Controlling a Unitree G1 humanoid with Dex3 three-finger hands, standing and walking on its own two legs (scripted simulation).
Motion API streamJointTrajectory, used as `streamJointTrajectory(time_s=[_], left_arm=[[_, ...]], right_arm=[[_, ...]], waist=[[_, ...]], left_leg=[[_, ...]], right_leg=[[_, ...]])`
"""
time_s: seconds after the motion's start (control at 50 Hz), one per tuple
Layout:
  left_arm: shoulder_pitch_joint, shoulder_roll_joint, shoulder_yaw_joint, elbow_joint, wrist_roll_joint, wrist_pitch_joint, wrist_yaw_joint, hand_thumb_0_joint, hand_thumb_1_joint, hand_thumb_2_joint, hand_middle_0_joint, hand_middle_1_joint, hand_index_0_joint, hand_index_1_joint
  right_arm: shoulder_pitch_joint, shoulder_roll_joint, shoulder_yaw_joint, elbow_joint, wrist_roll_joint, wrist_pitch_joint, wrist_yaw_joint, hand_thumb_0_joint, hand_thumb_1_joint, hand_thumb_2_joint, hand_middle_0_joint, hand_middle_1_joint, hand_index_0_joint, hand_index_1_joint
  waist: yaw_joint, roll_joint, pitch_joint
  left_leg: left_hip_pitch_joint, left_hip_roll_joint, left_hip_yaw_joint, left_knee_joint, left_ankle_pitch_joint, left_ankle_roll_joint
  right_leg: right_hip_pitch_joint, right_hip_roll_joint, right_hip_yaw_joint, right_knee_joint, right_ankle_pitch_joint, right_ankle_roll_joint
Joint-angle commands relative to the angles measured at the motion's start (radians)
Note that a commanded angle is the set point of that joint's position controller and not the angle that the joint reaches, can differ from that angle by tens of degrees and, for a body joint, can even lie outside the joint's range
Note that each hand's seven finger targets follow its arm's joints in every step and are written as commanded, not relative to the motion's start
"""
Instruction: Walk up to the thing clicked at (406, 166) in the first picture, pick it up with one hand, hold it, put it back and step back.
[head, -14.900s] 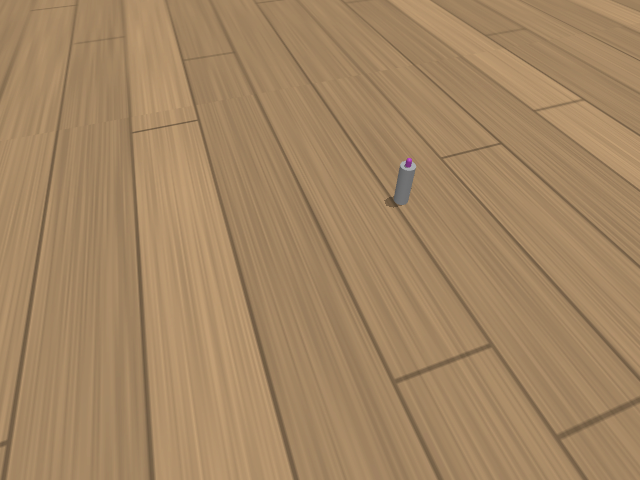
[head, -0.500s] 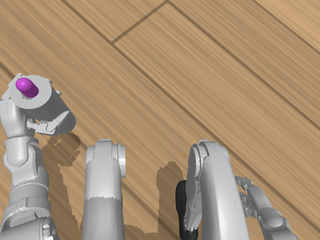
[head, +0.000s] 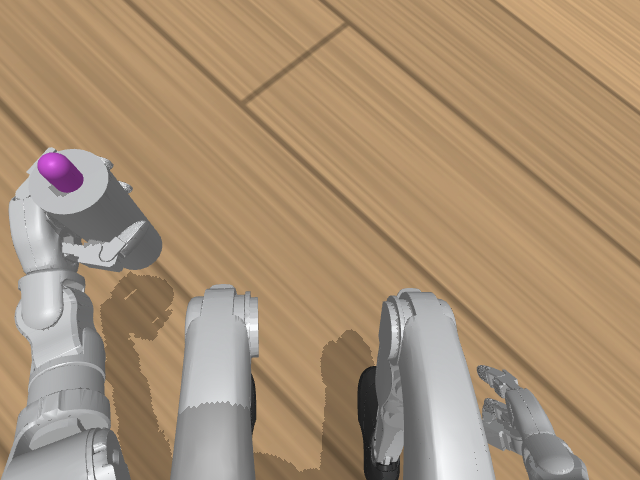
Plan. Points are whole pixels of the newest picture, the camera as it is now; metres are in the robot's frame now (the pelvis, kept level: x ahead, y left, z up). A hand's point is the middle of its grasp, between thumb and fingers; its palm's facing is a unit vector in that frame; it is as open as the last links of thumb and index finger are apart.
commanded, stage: settle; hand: left
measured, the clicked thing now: (104, 214) +0.39 +0.28 -0.03
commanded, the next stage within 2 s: lift in 0.32 s
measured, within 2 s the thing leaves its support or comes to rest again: neither
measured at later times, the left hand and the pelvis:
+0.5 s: hand (100, 201) +0.40 +0.28 +0.00, palm faces +0.27 -0.96 +0.01, open 9.8 cm; pelvis +0.00 +0.00 +0.02, yaw +1 degrees
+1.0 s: hand (62, 169) +0.38 +0.26 +0.10, palm faces +0.23 -0.97 +0.00, open 9.8 cm; pelvis +0.01 +0.00 +0.09, yaw +1 degrees
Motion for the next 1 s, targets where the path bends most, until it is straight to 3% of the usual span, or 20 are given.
streamJointTrajectory(time_s=[0.0, 0.2, 0.3, 0.36, 0.42, 0.44, 0.46, 0.52, 0.54, 0.56, 0.68, 0.76, 0.92, 0.96, 0.98], left_arm=[[-0.216, 0.208, 0.034, -0.197, -0.01, -0.059, -0.002, 0.0, 0.217, 1.297, -1.333, -1.442, -1.348, -1.448], [-0.226, 0.205, 0.037, -0.187, -0.007, -0.058, -0.003, 0.0, 0.187, 1.306, -1.292, -1.433, -1.313, -1.435], [-0.241, 0.213, 0.042, -0.189, -0.003, -0.057, -0.001, 0.0, 0.193, 1.287, -1.271, -1.414, -1.296, -1.412], [-0.238, 0.212, 0.044, -0.16, 0.0, -0.059, 0.001, 0.0, 0.176, 1.306, -1.277, -1.42, -1.296, -1.425], [-0.232, 0.203, 0.04, -0.167, -0.004, -0.058, -0.003, 0.0, 0.153, 1.225, -1.268, -1.443, -1.31, -1.42], [-0.249, 0.208, 0.026, -0.197, 0.0, -0.06, -0.006, 0.0, 0.124, 1.248, -1.285, -1.45, -1.324, -1.432], [-0.233, 0.227, 0.045, -0.186, 0.002, -0.056, -0.003, 0.0, 0.108, 1.265, -1.295, -1.465, -1.334, -1.448], [-0.225, 0.232, 0.042, -0.218, 0.004, -0.051, -0.011, 0.0, 0.122, 1.272, -1.311, -1.476, -1.35, -1.458], [-0.238, 0.221, 0.017, -0.241, 0.001, -0.049, -0.013, 0.0, 0.14, 1.274, -1.312, -1.479, -1.355, -1.457], [-0.242, 0.234, 0.032, -0.256, -0.003, -0.044, -0.013, 0.0, 0.138, 1.288, -1.319, -1.49, -1.359, -1.472], [-0.183, 0.204, 0.016, -0.324, -0.023, 0.0, -0.004, 0.0, 0.127, 1.302, -1.325, -1.508, -1.37, -1.487], [-0.146, 0.176, -0.019, -0.382, -0.025, 0.041, 0.0, 0.0, 0.127, 1.296, -1.329, -1.503, -1.376, -1.479], [-0.054, 0.147, -0.041, -0.536, -0.034, 0.117, 0.057, 0.0, 0.171, 1.32, -1.319, -1.512, -1.372, -1.484], [-0.052, 0.136, -0.069, -0.59, -0.03, 0.132, 0.07, 0.0, 0.185, 1.329, -1.324, -1.519, -1.377, -1.491], [-0.039, 0.144, -0.057, -0.612, -0.033, 0.142, 0.081, 0.0, 0.191, 1.327, -1.32, -1.511, -1.371, -1.485]], right_arm=[[0.082, -0.196, -0.074, -0.078, 0.005, -0.031, -0.019, 0.0, -0.907, -0.902, 0.2, 0.3, 0.2, 0.3], [0.095, -0.19, -0.073, -0.071, 0.005, -0.036, -0.023, 0.0, -0.906, -0.901, 0.2, 0.3, 0.2, 0.3], [0.102, -0.191, -0.073, -0.072, 0.003, -0.038, -0.024, 0.0, -0.906, -0.901, 0.2, 0.3, 0.2, 0.3], [0.097, -0.182, -0.074, -0.076, 0.002, -0.04, -0.024, 0.0, -0.905, -0.902, 0.2, 0.3, 0.2, 0.3], [0.108, -0.187, -0.075, -0.074, 0.001, -0.042, -0.025, 0.0, -0.928, -0.903, 0.2, 0.3, 0.2, 0.3], [0.098, -0.183, -0.074, -0.076, 0.001, -0.041, -0.026, 0.0, -0.919, -0.9, 0.2, 0.3, 0.2, 0.3], [0.104, -0.186, -0.075, -0.082, 0.002, -0.04, -0.026, 0.0, -0.917, -0.9, 0.2, 0.3, 0.2, 0.3], [0.105, -0.186, -0.079, -0.085, 0.007, -0.041, -0.029, 0.0, -0.919, -0.9, 0.2, 0.3, 0.2, 0.3], [0.092, -0.187, -0.075, -0.091, 0.011, -0.041, -0.031, 0.0, -0.914, -0.898, 0.2, 0.3, 0.2, 0.3], [0.095, -0.19, -0.078, -0.095, 0.013, -0.044, -0.032, 0.0, -0.915, -0.899, 0.2, 0.3, 0.2, 0.3], [0.11, -0.179, -0.08, -0.107, 0.032, -0.046, -0.04, 0.0, -0.912, -0.898, 0.2, 0.3, 0.2, 0.3], [0.106, -0.175, -0.084, -0.124, 0.046, -0.045, -0.047, 0.0, -0.908, -0.896, 0.2, 0.3, 0.2, 0.3], [0.104, -0.162, -0.089, -0.161, 0.074, -0.045, -0.064, 0.0, -0.903, -0.894, 0.2, 0.3, 0.2, 0.3], [0.099, -0.154, -0.087, -0.169, 0.079, -0.046, -0.068, 0.0, -0.902, -0.894, 0.2, 0.3, 0.2, 0.3], [0.098, -0.152, -0.087, -0.175, 0.082, -0.046, -0.071, 0.0, -0.901, -0.895, 0.2, 0.3, 0.2, 0.3]], waist=[[0.007, 0.146, -0.596], [0.014, 0.141, -0.608], [0.016, 0.153, -0.638], [0.008, 0.115, -0.605], [0.008, 0.124, -0.625], [0.017, 0.14, -0.626], [0.023, 0.132, -0.646], [0.022, 0.125, -0.651], [0.023, 0.157, -0.637], [0.026, 0.157, -0.657], [0.026, 0.142, -0.659], [0.019, 0.138, -0.668], [0.032, 0.138, -0.636], [0.03, 0.16, -0.622], [0.039, 0.151, -0.624]], left_leg=[[0.424, -0.018, 0.076, -0.296, 0.08, 0.049], [0.47, -0.017, 0.075, -0.32, 0.098, 0.047], [0.501, -0.017, 0.076, -0.322, 0.154, 0.046], [0.446, -0.019, 0.086, -0.322, 0.094, 0.052], [0.471, -0.02, 0.089, -0.328, 0.115, 0.05], [0.469, -0.02, 0.092, -0.335, 0.097, 0.05], [0.485, -0.019, 0.091, -0.338, 0.111, 0.05], [0.49, -0.021, 0.09, -0.355, 0.094, 0.052], [0.506, -0.022, 0.084, -0.379, 0.064, 0.049], [0.524, -0.021, 0.083, -0.382, 0.065, 0.049], [0.556, -0.021, 0.083, -0.419, 0.107, 0.05], [0.595, -0.02, 0.074, -0.455, 0.113, 0.05], [0.702, -0.013, 0.048, -0.58, 0.074, 0.047], [0.741, -0.012, 0.041, -0.62, 0.061, 0.045], [0.75, -0.01, 0.041, -0.633, 0.062, 0.045]], right_leg=[[0.306, 0.027, -0.048, -0.259, 0.121, -0.061], [0.323, 0.026, -0.047, -0.28, 0.131, -0.061], [0.343, 0.022, -0.042, -0.277, 0.179, -0.061], [0.356, 0.026, -0.036, -0.308, 0.126, -0.056], [0.374, 0.024, -0.034, -0.309, 0.145, -0.058], [0.369, 0.024, -0.03, -0.317, 0.126, -0.058], [0.386, 0.024, -0.031, -0.317, 0.137, -0.058], [0.394, 0.024, -0.03, -0.332, 0.12, -0.058], [0.366, 0.024, -0.035, -0.332, 0.095, -0.063], [0.378, 0.024, -0.032, -0.341, 0.099, -0.063], [0.433, 0.021, -0.024, -0.393, 0.136, -0.059], [0.46, 0.019, -0.02, -0.431, 0.147, -0.06], [0.521, 0.016, -0.016, -0.53, 0.117, -0.057], [0.536, 0.013, -0.015, -0.556, 0.112, -0.057], [0.563, 0.014, -0.012, -0.573, 0.113, -0.055]])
